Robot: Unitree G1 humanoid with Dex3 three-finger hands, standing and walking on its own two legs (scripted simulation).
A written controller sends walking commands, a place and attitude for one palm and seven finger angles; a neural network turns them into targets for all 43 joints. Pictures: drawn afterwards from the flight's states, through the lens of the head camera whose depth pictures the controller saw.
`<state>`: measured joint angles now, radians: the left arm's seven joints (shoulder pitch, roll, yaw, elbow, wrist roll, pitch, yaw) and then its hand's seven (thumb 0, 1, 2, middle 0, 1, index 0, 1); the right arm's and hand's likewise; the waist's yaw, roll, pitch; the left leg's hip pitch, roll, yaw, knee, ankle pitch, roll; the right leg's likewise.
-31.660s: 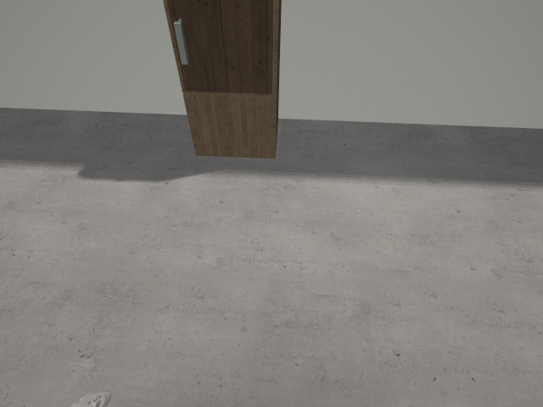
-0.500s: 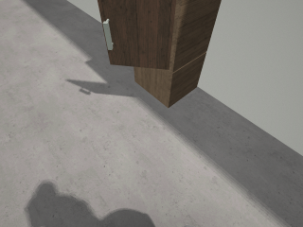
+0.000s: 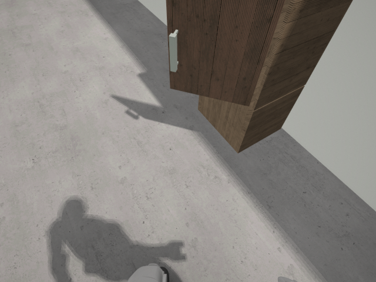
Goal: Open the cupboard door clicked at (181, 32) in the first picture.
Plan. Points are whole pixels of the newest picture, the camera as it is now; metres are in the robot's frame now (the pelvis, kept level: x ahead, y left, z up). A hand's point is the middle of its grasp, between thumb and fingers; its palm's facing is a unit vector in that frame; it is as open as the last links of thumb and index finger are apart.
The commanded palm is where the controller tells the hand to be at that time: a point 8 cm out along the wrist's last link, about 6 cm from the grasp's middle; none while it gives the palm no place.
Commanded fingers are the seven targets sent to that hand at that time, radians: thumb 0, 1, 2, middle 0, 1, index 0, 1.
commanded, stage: take the last steps up to it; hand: left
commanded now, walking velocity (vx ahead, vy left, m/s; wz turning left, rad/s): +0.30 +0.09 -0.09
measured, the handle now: (175, 51) +0.98 +0.18 -0.09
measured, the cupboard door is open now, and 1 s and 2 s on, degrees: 40 40 40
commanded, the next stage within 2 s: come to a stop and stand still in 0.76 s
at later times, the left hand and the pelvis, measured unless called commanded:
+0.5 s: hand (134, 197) +0.32 +0.19 -0.14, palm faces -0.06 -0.97 -0.23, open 7.3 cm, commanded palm none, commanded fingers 0.00 0.90 0.90 -0.20 -0.30 -0.20 -0.30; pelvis +0.19 +0.02 +0.00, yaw -4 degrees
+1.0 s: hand (123, 178) +0.39 +0.25 -0.17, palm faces -0.03 -0.98 -0.18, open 7.3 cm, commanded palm none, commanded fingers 0.00 0.90 0.90 -0.20 -0.30 -0.20 -0.30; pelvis +0.36 +0.07 +0.01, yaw -5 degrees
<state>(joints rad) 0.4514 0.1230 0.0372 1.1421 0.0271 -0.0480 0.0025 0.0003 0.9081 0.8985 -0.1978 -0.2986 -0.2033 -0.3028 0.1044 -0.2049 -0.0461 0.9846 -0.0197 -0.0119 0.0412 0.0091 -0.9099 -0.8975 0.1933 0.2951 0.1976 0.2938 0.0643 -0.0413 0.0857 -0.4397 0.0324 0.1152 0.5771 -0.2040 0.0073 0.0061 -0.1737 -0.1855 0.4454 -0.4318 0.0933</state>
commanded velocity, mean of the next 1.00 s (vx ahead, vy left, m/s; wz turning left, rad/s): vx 0.16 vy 0.03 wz -0.03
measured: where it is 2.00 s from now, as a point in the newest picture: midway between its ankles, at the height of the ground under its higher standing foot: (180, 246)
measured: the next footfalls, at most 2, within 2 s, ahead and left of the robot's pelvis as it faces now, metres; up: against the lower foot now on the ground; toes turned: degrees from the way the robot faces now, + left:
left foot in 0.02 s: +0.13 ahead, +0.13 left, +0.00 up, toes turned +6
right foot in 0.42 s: +0.24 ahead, -0.08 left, +0.00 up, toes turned -12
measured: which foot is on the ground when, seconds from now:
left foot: up 0.00-0.00, down 0.02-0.42, up 0.44-0.78, down 0.80-1.00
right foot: down 0.00-0.02, up 0.04-0.40, down 0.42-0.80, up 0.82-1.00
